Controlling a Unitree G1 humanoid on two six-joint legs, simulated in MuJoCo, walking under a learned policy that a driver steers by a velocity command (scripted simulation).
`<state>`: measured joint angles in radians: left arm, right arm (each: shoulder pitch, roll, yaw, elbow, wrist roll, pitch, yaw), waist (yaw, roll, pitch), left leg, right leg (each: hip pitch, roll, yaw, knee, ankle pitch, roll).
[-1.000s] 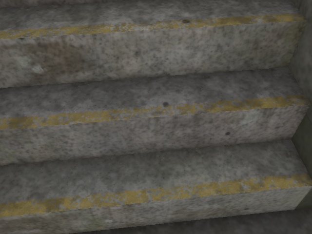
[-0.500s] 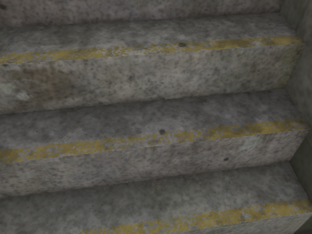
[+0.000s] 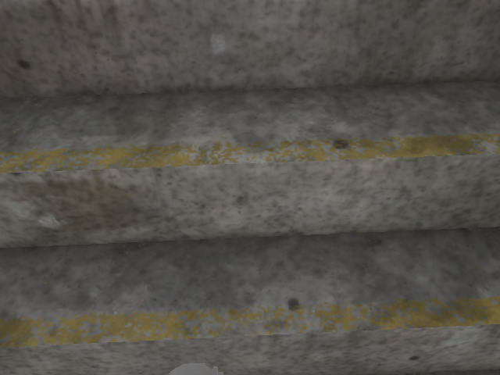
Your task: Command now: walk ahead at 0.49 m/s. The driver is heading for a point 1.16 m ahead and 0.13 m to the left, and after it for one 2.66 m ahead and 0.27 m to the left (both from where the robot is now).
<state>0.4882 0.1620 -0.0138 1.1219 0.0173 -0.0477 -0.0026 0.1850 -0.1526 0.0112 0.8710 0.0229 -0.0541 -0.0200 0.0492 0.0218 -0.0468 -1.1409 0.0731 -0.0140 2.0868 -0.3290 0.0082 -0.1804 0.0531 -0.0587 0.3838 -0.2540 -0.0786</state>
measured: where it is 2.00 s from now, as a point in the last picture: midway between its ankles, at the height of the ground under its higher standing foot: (290, 143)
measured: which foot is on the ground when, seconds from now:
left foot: up 0.00-0.22, down 0.24-0.94, up 0.96-1.00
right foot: down 0.00-0.24, up 0.26-0.88, down 0.90-1.00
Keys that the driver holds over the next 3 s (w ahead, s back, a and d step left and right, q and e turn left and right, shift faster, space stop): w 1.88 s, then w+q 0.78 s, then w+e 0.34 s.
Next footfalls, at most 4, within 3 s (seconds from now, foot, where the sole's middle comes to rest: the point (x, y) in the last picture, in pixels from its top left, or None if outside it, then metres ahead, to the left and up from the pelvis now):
0.24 left None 0.30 0.17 -0.56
0.90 right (328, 283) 0.55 -0.09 -0.34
1.54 left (216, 118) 0.77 0.14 -0.11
2.06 right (372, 151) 0.69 -0.15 -0.12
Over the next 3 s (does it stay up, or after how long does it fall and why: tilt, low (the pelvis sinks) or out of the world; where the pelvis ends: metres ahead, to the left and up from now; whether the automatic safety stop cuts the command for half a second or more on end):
stays up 0.78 0.11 0.69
